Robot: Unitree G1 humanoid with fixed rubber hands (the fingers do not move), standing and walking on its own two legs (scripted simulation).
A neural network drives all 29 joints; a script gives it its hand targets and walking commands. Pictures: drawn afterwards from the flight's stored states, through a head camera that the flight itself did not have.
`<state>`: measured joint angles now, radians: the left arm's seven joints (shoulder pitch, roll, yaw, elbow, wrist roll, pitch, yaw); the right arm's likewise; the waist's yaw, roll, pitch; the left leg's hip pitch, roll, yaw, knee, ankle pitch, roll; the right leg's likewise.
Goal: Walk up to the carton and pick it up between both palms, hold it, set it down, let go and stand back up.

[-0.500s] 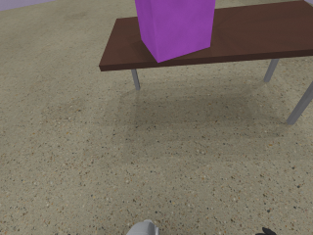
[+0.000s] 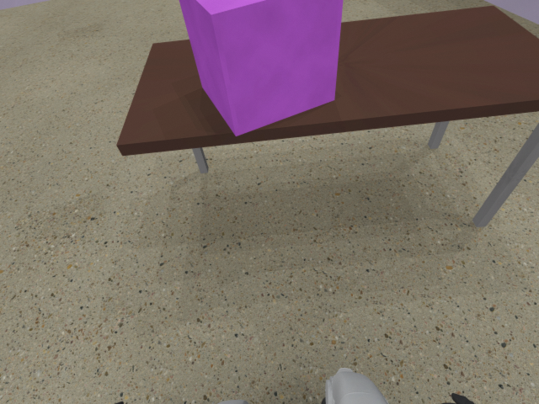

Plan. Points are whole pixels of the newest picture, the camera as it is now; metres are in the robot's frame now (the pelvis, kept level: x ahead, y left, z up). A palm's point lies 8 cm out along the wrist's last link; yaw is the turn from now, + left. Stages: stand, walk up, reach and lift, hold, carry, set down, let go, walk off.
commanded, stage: walk up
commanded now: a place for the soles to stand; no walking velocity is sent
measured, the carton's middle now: (259, 43) +0.94 +0.06 +0.08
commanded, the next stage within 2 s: none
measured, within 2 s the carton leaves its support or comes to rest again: neither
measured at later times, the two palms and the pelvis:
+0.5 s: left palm (75, 398) +0.15 +0.35 -0.10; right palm (438, 373) +0.18 -0.22 -0.10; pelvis +0.10 +0.06 +0.00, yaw +3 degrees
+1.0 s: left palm (89, 335) +0.23 +0.35 -0.07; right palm (418, 308) +0.29 -0.23 -0.12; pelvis +0.20 +0.04 +0.01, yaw +4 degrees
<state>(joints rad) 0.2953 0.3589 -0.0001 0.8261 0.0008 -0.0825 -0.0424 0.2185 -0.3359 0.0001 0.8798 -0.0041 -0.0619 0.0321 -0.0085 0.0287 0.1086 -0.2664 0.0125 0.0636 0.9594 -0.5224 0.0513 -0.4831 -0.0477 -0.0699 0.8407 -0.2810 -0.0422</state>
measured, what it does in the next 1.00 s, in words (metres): walks ahead: left foot, then right foot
